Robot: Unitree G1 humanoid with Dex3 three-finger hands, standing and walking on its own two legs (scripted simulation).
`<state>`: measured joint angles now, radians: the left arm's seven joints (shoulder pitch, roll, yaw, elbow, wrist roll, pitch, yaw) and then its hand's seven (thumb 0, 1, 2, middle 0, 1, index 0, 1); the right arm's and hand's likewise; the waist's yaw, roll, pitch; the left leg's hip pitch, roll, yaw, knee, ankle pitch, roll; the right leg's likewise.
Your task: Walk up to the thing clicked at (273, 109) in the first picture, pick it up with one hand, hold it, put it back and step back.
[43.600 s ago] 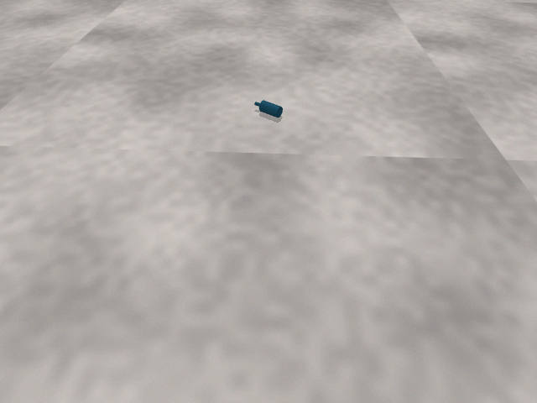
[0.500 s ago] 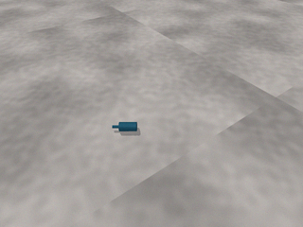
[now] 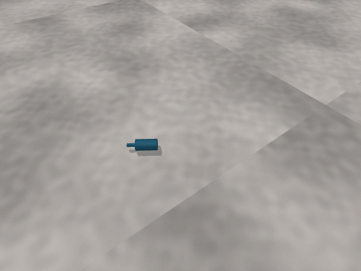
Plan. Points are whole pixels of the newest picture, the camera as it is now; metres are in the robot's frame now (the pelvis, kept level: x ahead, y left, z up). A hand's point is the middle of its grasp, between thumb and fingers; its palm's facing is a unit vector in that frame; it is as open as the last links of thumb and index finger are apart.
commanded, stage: step back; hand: left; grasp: from above
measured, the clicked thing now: (142, 144) +1.06 +0.29 -0.72
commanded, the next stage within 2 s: stand in 0.12 s
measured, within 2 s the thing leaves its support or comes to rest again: neither
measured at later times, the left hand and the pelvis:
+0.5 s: hand out of the picture +0.11 +0.25 -0.13, palm faces -0.02 -0.95 -0.32, open 7.4 cm; pelvis +0.01 +0.00 +0.02, yaw +0 degrees
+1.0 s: hand out of the picture +0.08 +0.25 -0.13, palm faces -0.03 -0.94 -0.34, open 7.4 cm; pelvis +0.01 +0.00 +0.02, yaw +0 degrees
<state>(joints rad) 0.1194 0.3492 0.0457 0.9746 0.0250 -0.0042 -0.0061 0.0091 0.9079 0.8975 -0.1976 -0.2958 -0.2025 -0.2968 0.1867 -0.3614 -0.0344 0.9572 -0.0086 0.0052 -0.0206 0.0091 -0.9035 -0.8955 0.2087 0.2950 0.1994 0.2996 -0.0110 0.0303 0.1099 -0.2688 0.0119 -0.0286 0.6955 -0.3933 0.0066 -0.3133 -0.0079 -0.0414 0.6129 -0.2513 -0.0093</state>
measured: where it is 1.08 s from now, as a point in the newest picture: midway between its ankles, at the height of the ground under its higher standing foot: outside the picture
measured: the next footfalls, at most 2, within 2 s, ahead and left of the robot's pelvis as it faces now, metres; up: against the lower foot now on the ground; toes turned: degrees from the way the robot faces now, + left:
none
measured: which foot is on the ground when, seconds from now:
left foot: down 0.00-1.00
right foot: down 0.00-1.00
